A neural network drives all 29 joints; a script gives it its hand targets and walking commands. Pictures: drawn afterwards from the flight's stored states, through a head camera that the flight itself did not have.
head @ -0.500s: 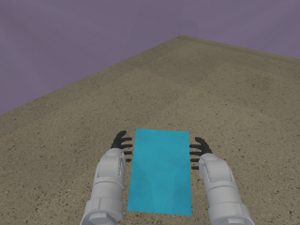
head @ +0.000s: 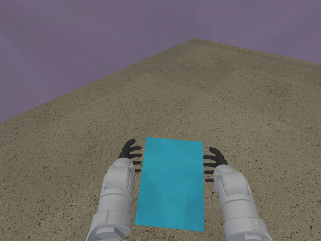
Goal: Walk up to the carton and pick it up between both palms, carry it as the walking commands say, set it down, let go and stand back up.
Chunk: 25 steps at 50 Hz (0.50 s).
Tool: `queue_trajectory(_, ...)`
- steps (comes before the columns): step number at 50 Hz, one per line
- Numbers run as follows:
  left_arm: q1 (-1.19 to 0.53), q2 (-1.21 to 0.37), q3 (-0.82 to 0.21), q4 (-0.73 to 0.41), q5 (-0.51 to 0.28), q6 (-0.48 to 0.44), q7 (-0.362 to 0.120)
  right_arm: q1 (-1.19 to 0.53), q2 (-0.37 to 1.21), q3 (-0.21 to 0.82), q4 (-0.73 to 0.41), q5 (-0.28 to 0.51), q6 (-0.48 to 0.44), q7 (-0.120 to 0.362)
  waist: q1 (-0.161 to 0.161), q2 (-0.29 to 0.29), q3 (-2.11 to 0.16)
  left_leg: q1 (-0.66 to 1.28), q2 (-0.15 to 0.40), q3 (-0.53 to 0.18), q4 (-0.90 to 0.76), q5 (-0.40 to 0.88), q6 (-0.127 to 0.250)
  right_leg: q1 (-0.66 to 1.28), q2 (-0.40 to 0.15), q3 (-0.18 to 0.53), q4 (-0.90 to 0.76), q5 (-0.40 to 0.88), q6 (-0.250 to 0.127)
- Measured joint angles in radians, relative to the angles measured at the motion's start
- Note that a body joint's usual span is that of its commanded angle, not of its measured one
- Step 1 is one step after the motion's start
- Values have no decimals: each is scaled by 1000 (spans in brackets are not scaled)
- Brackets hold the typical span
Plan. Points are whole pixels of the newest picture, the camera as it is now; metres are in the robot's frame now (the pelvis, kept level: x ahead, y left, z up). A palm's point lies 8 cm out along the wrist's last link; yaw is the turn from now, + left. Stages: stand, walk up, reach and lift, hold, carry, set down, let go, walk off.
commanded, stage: hold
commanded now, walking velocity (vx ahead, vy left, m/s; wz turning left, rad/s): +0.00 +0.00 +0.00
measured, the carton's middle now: (170, 184) +0.32 +0.00 -0.04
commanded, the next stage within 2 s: carry in 0.42 s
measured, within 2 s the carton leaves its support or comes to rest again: neither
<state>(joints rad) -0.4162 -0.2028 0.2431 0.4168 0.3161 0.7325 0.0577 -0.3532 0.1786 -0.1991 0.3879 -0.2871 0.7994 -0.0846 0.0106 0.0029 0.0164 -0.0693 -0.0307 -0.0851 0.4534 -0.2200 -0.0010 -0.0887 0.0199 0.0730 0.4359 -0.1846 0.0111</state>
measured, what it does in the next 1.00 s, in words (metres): lifts its right foot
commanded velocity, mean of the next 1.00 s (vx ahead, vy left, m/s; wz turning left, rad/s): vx -0.15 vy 0.00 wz -0.37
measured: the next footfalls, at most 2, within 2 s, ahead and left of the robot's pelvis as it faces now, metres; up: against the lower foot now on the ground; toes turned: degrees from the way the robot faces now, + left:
right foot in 1.10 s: -0.11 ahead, -0.11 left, +0.00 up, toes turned -18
left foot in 1.44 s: -0.17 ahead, +0.16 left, +0.00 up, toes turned -20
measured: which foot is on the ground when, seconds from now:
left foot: down 0.00-1.00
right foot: down 0.00-0.86, up 0.88-1.00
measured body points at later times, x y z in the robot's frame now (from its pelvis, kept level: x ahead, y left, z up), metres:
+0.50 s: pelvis +0.00 -0.01 -0.01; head -0.05 +0.00 +0.44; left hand +0.32 +0.13 +0.05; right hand +0.31 -0.13 +0.04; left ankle +0.03 +0.12 -0.74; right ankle +0.05 -0.13 -0.74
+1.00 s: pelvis -0.09 +0.02 -0.02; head -0.07 +0.02 +0.43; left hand +0.23 +0.09 +0.07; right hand +0.18 -0.15 +0.06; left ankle +0.03 +0.12 -0.74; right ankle -0.08 -0.10 -0.69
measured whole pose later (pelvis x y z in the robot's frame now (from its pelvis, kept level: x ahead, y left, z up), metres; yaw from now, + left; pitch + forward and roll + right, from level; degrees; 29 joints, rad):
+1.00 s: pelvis -0.09 +0.02 -0.02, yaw -11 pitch +3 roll -1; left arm -0.28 -0.16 0.05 -0.26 0.06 1.15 0.26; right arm -0.25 0.15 0.00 -0.27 -0.06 1.21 -0.28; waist 0.02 0.01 -0.02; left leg -0.50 0.09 0.10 0.58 -0.13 0.01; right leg -0.61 0.02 -0.03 1.01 -0.43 0.00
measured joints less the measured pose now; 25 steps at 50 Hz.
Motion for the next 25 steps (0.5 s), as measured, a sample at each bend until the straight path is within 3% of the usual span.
queue_trajectory(20,4,2,3,-6,-3,-4,-7,-1,0,6,-3,5,1,-9,0,3,2,-4,5,-7,0,1,-6,-4,5,-6,3,-1,-6)
queue_trajectory(25,2,1,-7,-49,-20,10,27,-19,6,24,-29,1,18,-22,-6,-9,-72,-167,3,-12,88,-23,-15,-162,9,-15,85,-23,-7)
